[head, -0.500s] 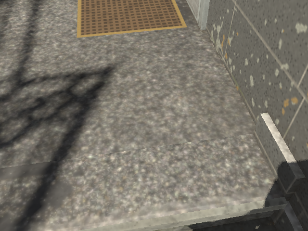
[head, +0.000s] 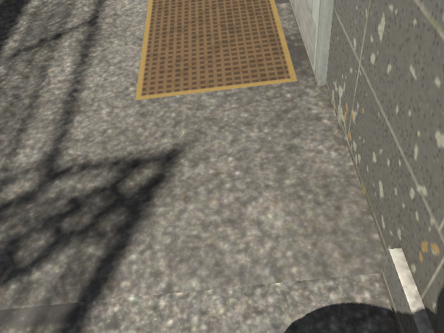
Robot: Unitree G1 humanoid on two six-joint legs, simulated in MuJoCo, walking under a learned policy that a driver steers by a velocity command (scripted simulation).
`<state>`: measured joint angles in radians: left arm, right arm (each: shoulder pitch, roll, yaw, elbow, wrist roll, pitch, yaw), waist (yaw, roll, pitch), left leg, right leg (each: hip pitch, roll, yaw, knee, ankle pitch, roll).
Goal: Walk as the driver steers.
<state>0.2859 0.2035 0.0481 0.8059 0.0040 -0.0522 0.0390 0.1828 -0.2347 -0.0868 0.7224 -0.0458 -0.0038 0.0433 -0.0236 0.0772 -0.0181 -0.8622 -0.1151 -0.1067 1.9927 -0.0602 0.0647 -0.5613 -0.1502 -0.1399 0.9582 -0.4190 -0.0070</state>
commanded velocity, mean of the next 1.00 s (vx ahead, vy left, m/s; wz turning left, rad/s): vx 0.42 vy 0.00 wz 0.26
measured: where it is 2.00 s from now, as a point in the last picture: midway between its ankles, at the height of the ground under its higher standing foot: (165, 249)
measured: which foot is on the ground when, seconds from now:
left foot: up 0.00-0.40, down 0.42-1.00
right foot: down 0.00-0.46, up 0.48-1.00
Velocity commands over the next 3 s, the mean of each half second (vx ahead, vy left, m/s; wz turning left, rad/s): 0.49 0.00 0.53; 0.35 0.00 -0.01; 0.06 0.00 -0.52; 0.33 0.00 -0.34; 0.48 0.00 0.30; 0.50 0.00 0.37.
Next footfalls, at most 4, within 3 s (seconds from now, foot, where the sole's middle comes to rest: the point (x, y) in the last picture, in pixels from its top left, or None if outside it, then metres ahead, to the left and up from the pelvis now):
0.42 left None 0.41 0.22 -0.56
1.02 right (188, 236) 0.73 0.18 -0.56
1.50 left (126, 250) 0.70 0.36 -0.56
1.94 right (208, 228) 0.76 0.12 -0.56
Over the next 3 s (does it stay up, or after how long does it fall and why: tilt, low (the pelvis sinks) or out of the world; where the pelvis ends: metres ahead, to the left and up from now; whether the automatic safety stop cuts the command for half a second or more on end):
stays up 1.32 0.21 0.20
